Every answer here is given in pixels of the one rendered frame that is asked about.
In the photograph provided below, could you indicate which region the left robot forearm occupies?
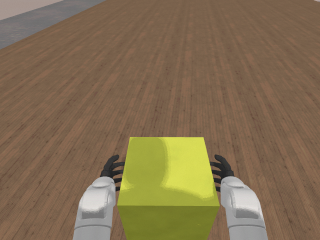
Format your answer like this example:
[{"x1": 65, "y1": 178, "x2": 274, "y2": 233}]
[{"x1": 73, "y1": 176, "x2": 116, "y2": 240}]

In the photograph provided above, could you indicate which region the right robot forearm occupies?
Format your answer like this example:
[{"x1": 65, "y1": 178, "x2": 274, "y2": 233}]
[{"x1": 220, "y1": 176, "x2": 268, "y2": 240}]

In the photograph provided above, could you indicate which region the left robot hand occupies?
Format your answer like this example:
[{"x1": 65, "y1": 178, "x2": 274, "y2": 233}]
[{"x1": 100, "y1": 154, "x2": 125, "y2": 191}]

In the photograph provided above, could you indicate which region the right robot hand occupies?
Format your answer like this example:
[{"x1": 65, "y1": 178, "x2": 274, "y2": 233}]
[{"x1": 209, "y1": 154, "x2": 235, "y2": 192}]

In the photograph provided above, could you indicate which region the carton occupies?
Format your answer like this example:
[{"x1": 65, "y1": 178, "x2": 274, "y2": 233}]
[{"x1": 117, "y1": 137, "x2": 220, "y2": 240}]

